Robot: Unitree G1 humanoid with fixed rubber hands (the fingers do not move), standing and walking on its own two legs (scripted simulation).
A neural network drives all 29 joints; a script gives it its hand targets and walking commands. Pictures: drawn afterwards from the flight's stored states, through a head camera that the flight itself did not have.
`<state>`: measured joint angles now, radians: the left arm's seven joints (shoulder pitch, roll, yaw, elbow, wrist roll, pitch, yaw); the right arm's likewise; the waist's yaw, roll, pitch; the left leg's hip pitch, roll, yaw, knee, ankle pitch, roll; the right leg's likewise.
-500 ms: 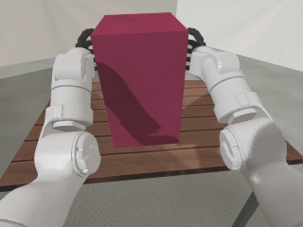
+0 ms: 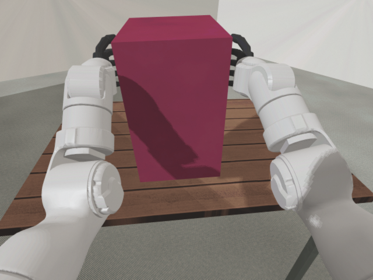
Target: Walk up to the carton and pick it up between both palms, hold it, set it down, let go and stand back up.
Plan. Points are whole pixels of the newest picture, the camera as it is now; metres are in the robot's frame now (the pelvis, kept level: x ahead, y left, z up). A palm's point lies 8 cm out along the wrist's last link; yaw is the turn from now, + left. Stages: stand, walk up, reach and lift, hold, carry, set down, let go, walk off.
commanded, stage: hold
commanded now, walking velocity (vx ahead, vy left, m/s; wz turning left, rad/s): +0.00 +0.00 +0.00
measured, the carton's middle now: (175, 98) +0.40 -0.01 +0.28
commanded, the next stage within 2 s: set down in 0.52 s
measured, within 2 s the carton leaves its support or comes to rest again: neither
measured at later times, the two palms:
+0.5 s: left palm (103, 72) +0.38 +0.13 +0.34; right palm (243, 71) +0.36 -0.14 +0.34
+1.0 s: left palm (99, 68) +0.41 +0.14 +0.33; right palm (232, 73) +0.39 -0.12 +0.33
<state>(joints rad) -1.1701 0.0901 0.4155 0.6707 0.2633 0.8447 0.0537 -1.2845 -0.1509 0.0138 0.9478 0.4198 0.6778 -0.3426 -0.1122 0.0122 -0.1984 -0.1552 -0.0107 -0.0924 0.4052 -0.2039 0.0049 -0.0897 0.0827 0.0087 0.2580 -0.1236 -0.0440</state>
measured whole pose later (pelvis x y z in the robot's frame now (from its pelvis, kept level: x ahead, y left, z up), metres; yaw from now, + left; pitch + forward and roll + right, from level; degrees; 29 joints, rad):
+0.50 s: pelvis +0.00 +0.00 +0.00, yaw +0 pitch -3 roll -2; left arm -1.17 0.09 0.41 0.67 0.26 0.85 0.05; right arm -1.28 -0.15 0.02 0.95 0.42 0.68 -0.34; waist -0.11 0.01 -0.20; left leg -0.15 -0.01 -0.09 0.41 -0.20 0.00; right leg -0.09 0.08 0.01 0.26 -0.12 -0.04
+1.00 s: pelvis +0.01 -0.01 +0.00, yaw +1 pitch -7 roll -1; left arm -1.21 0.12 0.47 0.79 0.36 0.62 0.01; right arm -1.31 -0.06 -0.15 1.13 0.21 0.37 -0.27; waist -0.14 -0.05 -0.09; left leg -0.03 -0.02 -0.10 0.34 -0.19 0.00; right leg 0.03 0.07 -0.01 0.22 -0.13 -0.05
